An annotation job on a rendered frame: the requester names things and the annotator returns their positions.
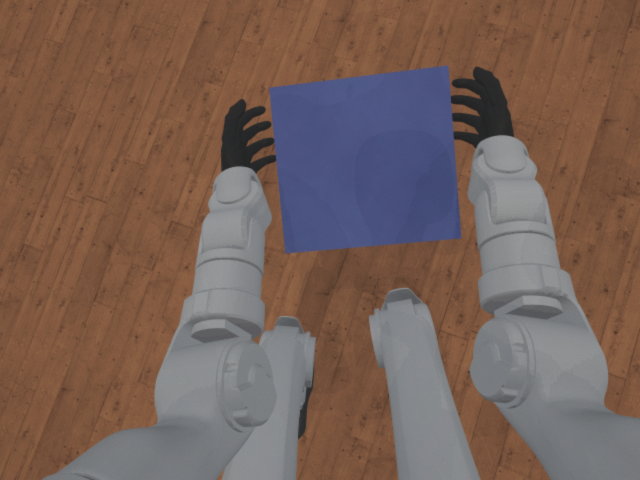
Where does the left robot hand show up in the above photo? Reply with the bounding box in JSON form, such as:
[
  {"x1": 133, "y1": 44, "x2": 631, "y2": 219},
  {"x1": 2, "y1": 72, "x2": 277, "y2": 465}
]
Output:
[{"x1": 221, "y1": 99, "x2": 276, "y2": 174}]

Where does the robot right thigh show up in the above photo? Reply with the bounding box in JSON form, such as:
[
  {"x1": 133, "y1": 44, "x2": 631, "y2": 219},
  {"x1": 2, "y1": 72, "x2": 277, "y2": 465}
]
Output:
[{"x1": 369, "y1": 299, "x2": 481, "y2": 480}]

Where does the carton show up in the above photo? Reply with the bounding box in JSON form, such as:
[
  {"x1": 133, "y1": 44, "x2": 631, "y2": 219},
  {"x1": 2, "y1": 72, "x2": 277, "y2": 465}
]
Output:
[{"x1": 269, "y1": 65, "x2": 461, "y2": 253}]

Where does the right robot hand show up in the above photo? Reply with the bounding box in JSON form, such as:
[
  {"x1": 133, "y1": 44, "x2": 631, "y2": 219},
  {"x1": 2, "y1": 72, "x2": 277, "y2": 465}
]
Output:
[{"x1": 451, "y1": 67, "x2": 514, "y2": 149}]

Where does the robot left thigh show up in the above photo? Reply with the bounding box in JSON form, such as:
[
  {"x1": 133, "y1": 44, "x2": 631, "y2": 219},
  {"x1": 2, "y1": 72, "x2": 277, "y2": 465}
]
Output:
[{"x1": 222, "y1": 325, "x2": 316, "y2": 480}]

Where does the robot left forearm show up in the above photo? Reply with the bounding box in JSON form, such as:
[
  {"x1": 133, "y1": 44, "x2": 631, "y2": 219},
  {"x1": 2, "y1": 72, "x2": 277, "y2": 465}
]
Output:
[{"x1": 154, "y1": 166, "x2": 272, "y2": 412}]

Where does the right robot upper arm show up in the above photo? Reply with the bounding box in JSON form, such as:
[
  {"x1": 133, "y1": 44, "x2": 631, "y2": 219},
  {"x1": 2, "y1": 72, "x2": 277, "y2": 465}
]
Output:
[{"x1": 469, "y1": 314, "x2": 640, "y2": 480}]

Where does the robot thigh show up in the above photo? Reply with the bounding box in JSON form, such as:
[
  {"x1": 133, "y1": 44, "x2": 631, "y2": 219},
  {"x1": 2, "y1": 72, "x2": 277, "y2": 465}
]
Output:
[
  {"x1": 222, "y1": 325, "x2": 316, "y2": 480},
  {"x1": 369, "y1": 299, "x2": 481, "y2": 480}
]

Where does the robot right forearm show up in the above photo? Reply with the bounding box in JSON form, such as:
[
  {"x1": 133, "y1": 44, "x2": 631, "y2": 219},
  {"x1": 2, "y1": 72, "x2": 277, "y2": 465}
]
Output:
[{"x1": 467, "y1": 135, "x2": 608, "y2": 394}]

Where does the left robot upper arm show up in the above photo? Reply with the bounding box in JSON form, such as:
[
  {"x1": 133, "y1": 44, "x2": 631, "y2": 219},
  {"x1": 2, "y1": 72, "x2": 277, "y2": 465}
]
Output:
[{"x1": 42, "y1": 337, "x2": 277, "y2": 480}]

